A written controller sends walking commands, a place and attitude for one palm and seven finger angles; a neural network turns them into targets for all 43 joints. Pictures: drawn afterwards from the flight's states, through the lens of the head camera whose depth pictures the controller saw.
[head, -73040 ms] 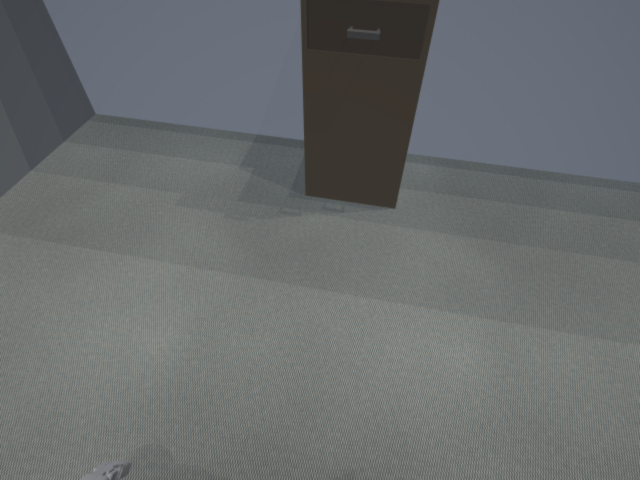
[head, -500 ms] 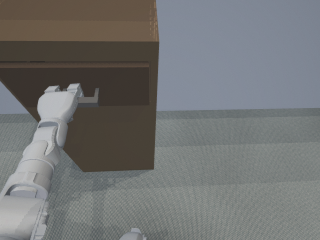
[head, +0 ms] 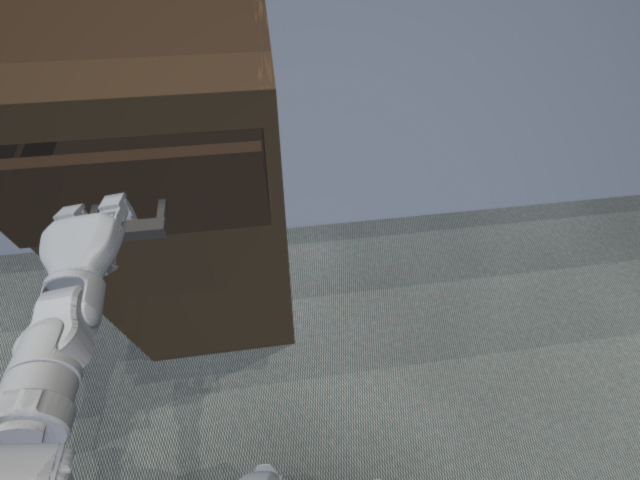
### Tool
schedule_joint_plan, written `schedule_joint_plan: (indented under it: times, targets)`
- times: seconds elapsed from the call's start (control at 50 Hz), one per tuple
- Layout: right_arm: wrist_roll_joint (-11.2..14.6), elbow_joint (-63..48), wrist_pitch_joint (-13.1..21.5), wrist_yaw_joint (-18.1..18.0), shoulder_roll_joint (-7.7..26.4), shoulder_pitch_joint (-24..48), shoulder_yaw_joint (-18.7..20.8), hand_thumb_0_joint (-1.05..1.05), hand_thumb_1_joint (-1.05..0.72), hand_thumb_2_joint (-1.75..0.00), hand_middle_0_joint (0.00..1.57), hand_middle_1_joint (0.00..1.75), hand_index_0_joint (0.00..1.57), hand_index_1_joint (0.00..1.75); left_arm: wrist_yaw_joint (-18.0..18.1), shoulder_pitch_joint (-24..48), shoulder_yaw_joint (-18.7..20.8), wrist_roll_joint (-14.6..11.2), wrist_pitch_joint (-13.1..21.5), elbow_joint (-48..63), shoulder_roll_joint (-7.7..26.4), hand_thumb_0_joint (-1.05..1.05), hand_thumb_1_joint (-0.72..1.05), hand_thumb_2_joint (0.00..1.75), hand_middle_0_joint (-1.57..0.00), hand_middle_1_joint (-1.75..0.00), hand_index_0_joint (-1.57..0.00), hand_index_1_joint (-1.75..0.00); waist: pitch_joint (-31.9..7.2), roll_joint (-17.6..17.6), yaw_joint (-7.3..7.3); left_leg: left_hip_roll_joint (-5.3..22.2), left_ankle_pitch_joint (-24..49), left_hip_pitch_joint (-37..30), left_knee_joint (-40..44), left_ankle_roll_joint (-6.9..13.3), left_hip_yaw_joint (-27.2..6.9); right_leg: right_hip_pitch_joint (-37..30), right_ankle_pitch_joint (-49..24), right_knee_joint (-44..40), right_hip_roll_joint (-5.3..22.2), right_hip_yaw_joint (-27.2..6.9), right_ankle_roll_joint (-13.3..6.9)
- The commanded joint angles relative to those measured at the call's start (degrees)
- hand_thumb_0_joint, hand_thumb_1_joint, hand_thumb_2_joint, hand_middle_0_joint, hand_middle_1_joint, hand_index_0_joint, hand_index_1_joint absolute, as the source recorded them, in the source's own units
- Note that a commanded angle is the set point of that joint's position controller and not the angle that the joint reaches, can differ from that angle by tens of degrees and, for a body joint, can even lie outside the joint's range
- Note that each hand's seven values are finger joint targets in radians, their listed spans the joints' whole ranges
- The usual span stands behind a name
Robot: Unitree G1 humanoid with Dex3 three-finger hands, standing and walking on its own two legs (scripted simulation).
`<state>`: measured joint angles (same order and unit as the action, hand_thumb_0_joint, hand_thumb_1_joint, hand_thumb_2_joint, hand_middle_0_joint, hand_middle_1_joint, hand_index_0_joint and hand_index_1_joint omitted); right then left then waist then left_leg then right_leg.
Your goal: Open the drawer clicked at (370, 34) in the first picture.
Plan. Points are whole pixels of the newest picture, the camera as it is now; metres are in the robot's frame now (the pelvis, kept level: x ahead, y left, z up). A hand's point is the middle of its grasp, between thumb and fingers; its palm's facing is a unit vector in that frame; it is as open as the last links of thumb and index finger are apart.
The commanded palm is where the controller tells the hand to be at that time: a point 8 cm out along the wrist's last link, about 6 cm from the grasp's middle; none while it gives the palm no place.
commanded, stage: pull the drawer open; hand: left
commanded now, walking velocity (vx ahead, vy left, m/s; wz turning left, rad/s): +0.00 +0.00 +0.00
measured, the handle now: (127, 219) +0.45 +0.27 +0.04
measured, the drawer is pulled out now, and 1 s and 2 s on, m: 0.04 0.26 0.30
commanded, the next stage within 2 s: open the thumb to release the handle in 1.52 s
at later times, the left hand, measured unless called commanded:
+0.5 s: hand (89, 361) +0.26 +0.27 +0.01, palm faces +0.01 -0.10 -1.00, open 5.3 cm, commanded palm +0.22 +0.27 +0.06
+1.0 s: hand (68, 456) +0.17 +0.26 +0.01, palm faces -0.02 -0.07 -1.00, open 5.3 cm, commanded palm +0.13 +0.26 +0.06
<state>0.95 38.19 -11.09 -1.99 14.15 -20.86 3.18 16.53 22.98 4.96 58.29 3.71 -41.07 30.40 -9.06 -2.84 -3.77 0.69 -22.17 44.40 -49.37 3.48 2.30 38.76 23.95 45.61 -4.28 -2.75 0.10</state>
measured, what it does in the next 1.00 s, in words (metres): stands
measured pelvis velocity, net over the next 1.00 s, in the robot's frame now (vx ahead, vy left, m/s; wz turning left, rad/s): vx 0.00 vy -0.03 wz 0.05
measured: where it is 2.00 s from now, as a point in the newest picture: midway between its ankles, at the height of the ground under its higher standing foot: outside the picture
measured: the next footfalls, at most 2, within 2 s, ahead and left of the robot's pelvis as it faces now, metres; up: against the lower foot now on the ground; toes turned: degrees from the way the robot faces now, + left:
none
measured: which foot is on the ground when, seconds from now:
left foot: down 0.00-1.00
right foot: down 0.00-1.00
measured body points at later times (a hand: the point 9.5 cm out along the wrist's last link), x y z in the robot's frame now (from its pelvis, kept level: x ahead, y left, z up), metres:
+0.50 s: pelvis +0.01 -0.01 +0.01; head +0.04 -0.01 +0.46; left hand +0.26 +0.27 +0.06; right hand +0.23 -0.23 -0.08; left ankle +0.01 +0.08 -0.70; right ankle -0.03 -0.13 -0.70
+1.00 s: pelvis +0.00 -0.03 +0.00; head +0.04 -0.04 +0.45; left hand +0.16 +0.26 +0.07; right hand +0.21 -0.25 -0.10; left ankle +0.01 +0.08 -0.70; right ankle -0.03 -0.13 -0.70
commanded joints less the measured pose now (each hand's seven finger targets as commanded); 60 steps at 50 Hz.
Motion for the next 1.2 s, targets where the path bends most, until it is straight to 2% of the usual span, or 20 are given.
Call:
schedule_joint_plan:
  times: [0.0,0.12,0.18,0.32,0.46,0.48,0.56,0.58,0.66,0.68,0.76,0.78,0.86,0.88,0.96,0.98,1.06,1.08,1.16,1.18]
  targets:
    - [0.14,-7.80,3.39,-0.46,9.02,3.69,3.42,0.00,-0.90,-0.90,0.20,0.30,0.20,0.30,2.69,2.04,3.21,-0.50,-0.80,16.24,11.66,0.00,0.90,0.90,-0.40,-1.35,-0.40,-1.35,-18.82,-0.95,4.35,-0.11,23.86,-20.36,6.35,-0.92,-1.95,-7.31,-19.17,-5.11,-1.10,3.90,-2.43]
    - [-0.19,-8.94,4.88,-0.28,8.68,7.19,3.23,0.00,-0.90,-0.90,0.20,0.30,0.20,0.30,4.19,-8.93,3.79,-1.23,-4.14,24.15,9.52,0.00,0.90,0.90,-0.40,-1.35,-0.40,-1.35,-15.69,-0.55,4.67,0.18,27.17,-22.85,6.88,-1.35,-3.03,-7.94,-19.71,-5.36,-0.88,4.47,-2.26]
    - [-0.47,-9.68,5.52,-0.24,8.21,9.39,2.75,0.00,-0.90,-0.90,0.20,0.30,0.20,0.30,4.73,-11.43,2.07,-0.74,-5.21,29.60,7.48,0.00,0.90,0.90,-0.40,-1.35,-0.40,-1.35,-15.03,-3.25,4.84,0.31,28.68,-24.94,7.10,-1.72,-3.68,-7.26,-19.01,-5.08,-0.58,4.91,-2.37]
    - [-0.90,-10.48,6.16,-0.56,7.40,13.42,1.53,0.00,-0.90,-0.90,0.20,0.30,0.20,0.30,4.87,-15.04,0.72,0.05,-7.26,34.10,5.81,0.00,0.90,0.90,-0.40,-1.35,-0.40,-1.35,-10.94,-0.88,4.92,-0.68,22.31,-24.19,7.74,-1.86,-3.78,-7.62,-16.82,-5.90,-0.25,5.08,-2.55]
    - [-1.36,-12.05,6.49,-0.80,6.26,17.70,0.19,0.00,-0.90,-0.90,0.20,0.30,0.20,0.30,4.24,-23.69,2.70,0.17,-5.69,40.92,7.02,0.00,0.90,0.90,-0.40,-1.35,-0.40,-1.35,-12.70,-2.17,7.55,-1.51,23.71,-25.57,7.46,-2.05,-3.30,-10.74,-20.19,-5.69,0.19,3.68,-2.70]
    - [-1.44,-12.18,6.75,-0.66,5.99,17.57,0.35,0.00,-0.90,-0.90,0.20,0.30,0.20,0.30,4.10,-27.05,0.59,-0.39,-5.56,40.70,4.03,0.00,0.90,0.90,-0.40,-1.35,-0.40,-1.35,-10.72,-2.51,6.98,-1.64,23.57,-24.98,7.23,-1.93,-3.36,-10.49,-20.42,-5.82,0.14,3.99,-2.72]
    - [-1.72,-12.78,7.18,-0.30,5.88,19.64,-0.26,0.00,-0.90,-0.90,0.20,0.30,0.20,0.30,4.54,-33.90,4.00,-0.61,-4.09,45.46,6.04,0.00,0.90,0.90,-0.40,-1.35,-0.40,-1.35,-11.27,-1.01,8.21,-1.83,23.11,-24.31,6.84,-2.07,-3.01,-11.64,-23.20,-5.53,0.37,2.79,-2.52]
    - [-1.80,-12.76,7.34,-0.28,5.81,18.87,0.02,0.00,-0.90,-0.90,0.20,0.30,0.20,0.30,4.60,-36.00,2.49,-1.13,-4.19,44.71,3.87,0.00,0.90,0.90,-0.40,-1.35,-0.40,-1.35,-9.24,-0.24,7.31,-2.00,21.76,-22.98,6.54,-1.92,-3.05,-11.29,-23.04,-5.47,0.36,3.18,-2.45]
    - [-2.08,-13.13,7.49,-0.15,5.67,20.20,-0.34,0.00,-0.90,-0.90,0.20,0.30,0.20,0.30,5.83,-40.58,5.62,-0.92,-3.08,48.76,5.88,0.00,0.90,0.90,-0.40,-1.35,-0.40,-1.35,-9.87,0.33,8.34,-2.31,19.63,-22.23,6.20,-1.99,-2.88,-11.25,-23.28,-5.11,0.68,1.91,-2.40]
    - [-2.05,-13.14,7.59,-0.16,5.77,19.49,0.07,0.00,-0.90,-0.90,0.20,0.30,0.20,0.30,6.03,-41.64,4.39,-1.31,-3.18,48.58,4.32,0.00,0.90,0.90,-0.40,-1.35,-0.40,-1.35,-7.82,0.12,7.41,-2.32,18.25,-21.18,5.83,-1.85,-2.90,-10.34,-22.43,-5.07,0.63,2.33,-2.37]
    - [-2.27,-13.29,7.42,-0.38,5.58,20.31,-0.22,0.00,-0.90,-0.90,0.20,0.30,0.20,0.30,7.52,-46.75,9.38,-1.27,-2.40,51.21,8.17,0.00,0.90,0.90,-0.40,-1.35,-0.40,-1.35,-10.39,-0.36,9.36,-2.86,17.08,-20.88,5.39,-1.97,-2.62,-11.44,-23.35,-4.70,1.01,0.50,-2.50]
    - [-2.14,-13.18,7.56,-0.36,5.57,19.80,0.09,0.00,-0.90,-0.90,0.20,0.30,0.20,0.30,7.63,-48.16,6.61,-1.79,-2.63,50.57,5.18,0.00,0.90,0.90,-0.40,-1.35,-0.40,-1.35,-7.81,-0.22,8.04,-2.76,16.31,-19.83,5.02,-1.81,-2.61,-10.42,-23.73,-4.51,1.04,1.27,-2.37]
    - [-2.22,-13.43,7.14,-0.49,5.62,20.67,-0.15,0.00,-0.90,-0.90,0.20,0.30,0.20,0.30,8.47,-51.31,10.06,-2.40,-1.74,52.31,7.69,0.00,0.90,0.90,-0.40,-1.35,-0.40,-1.35,-9.26,0.88,9.27,-3.19,14.71,-18.63,4.73,-1.79,-2.69,-10.91,-23.20,-4.29,1.37,-0.03,-2.26]
    - [-2.02,-13.70,7.42,-0.40,5.40,20.23,0.25,0.00,-0.90,-0.90,0.20,0.30,0.20,0.30,8.54,-53.47,7.98,-2.71,-1.95,51.98,5.38,0.00,0.90,0.90,-0.40,-1.35,-0.40,-1.35,-6.74,0.40,8.49,-3.00,13.79,-17.87,4.62,-1.68,-2.65,-9.87,-22.18,-4.28,1.29,0.76,-2.25]
    - [-2.33,-14.07,7.19,0.00,5.43,20.89,-0.01,0.00,-0.90,-0.90,0.20,0.30,0.20,0.30,9.38,-58.57,10.63,-2.96,-1.34,54.67,7.20,0.00,0.90,0.90,-0.40,-1.35,-0.40,-1.35,-9.20,-0.77,9.95,-3.13,14.43,-18.55,4.06,-1.71,-2.47,-9.91,-21.74,-3.72,1.39,0.12,-2.43]
    - [-2.13,-14.35,7.39,0.11,5.30,20.54,0.32,0.00,-0.90,-0.90,0.20,0.30,0.20,0.30,9.25,-60.15,8.07,-3.35,-1.54,54.41,4.61,0.00,0.90,0.90,-0.40,-1.35,-0.40,-1.35,-6.85,-0.20,8.94,-2.90,14.00,-17.74,3.97,-1.52,-2.51,-9.12,-22.10,-3.68,1.32,0.69,-2.35]
    - [-2.63,-15.25,7.06,1.05,5.21,21.39,0.24,0.00,-0.90,-0.90,0.20,0.30,0.20,0.30,9.83,-67.28,10.52,-3.57,-0.47,58.41,5.95,0.00,0.90,0.90,-0.40,-1.35,-0.40,-1.35,-8.91,-0.44,10.72,-2.81,16.48,-18.36,3.40,-1.65,-2.53,-9.50,-23.45,-2.55,1.37,0.32,-2.55]
    - [-2.27,-15.49,7.12,1.27,4.83,21.27,0.51,0.00,-0.90,-0.90,0.20,0.30,0.20,0.30,9.86,-70.07,8.28,-3.55,-0.67,57.94,3.58,0.00,0.90,0.90,-0.40,-1.35,-0.40,-1.35,-6.45,-0.87,10.16,-2.56,16.46,-17.69,3.21,-1.53,-2.53,-8.31,-22.91,-2.45,1.20,0.80,-2.54]
    - [-3.22,-16.45,6.46,1.84,5.80,21.05,0.23,0.00,-0.90,-0.90,0.20,0.30,0.20,0.30,10.89,-66.38,9.69,-3.18,0.23,62.58,5.43,0.00,0.90,0.90,-0.40,-1.35,-0.40,-1.35,-6.75,-0.30,9.22,-2.52,15.10,-18.16,2.20,-1.54,-3.10,-4.44,-18.61,-1.81,1.18,0.78,-2.56]
    - [-3.01,-16.55,6.66,1.72,5.37,20.47,0.52,0.00,-0.90,-0.90,0.20,0.30,0.20,0.30,11.15,-67.29,7.40,-2.86,0.00,61.23,2.93,0.00,0.90,0.90,-0.40,-1.35,-0.40,-1.35,-5.02,-0.05,8.45,-2.25,13.47,-17.61,1.95,-1.30,-3.16,-3.19,-16.61,-1.63,1.07,2.07,-2.39]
